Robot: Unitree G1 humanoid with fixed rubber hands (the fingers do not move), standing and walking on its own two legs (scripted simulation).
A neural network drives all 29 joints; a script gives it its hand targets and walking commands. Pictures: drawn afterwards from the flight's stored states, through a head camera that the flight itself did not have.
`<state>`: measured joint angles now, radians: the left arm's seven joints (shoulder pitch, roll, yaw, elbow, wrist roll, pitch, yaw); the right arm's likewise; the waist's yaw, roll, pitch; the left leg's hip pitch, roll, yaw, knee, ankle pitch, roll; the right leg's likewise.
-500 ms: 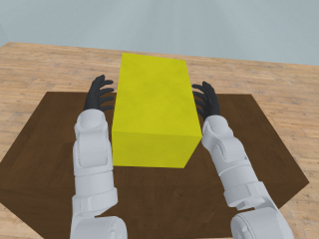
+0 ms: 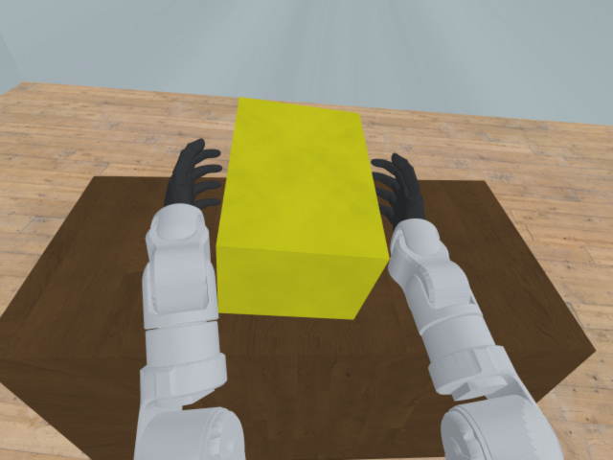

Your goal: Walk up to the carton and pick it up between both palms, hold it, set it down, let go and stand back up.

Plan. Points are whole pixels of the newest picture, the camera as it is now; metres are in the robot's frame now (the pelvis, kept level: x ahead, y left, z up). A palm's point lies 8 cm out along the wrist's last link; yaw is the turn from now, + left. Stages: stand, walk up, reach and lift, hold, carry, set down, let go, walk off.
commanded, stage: hold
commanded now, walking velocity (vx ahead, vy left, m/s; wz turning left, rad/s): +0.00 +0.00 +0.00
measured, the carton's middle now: (294, 204) +0.42 +0.01 +0.15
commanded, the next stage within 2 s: none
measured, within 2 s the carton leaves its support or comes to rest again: neither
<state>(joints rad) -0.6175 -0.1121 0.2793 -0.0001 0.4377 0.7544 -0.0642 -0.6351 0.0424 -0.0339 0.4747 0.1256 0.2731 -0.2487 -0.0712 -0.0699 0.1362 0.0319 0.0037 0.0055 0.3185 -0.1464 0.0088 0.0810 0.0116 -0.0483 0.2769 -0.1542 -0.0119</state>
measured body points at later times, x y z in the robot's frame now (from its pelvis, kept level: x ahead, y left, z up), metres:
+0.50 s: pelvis +0.00 +0.00 +0.00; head -0.02 +0.03 +0.45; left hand +0.37 +0.15 +0.19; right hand +0.37 -0.13 +0.16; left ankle +0.04 +0.11 -0.75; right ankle +0.02 -0.11 -0.75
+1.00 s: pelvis +0.00 +0.00 +0.00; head -0.02 +0.03 +0.45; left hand +0.37 +0.15 +0.19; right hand +0.38 -0.13 +0.17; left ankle +0.04 +0.11 -0.75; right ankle +0.02 -0.11 -0.75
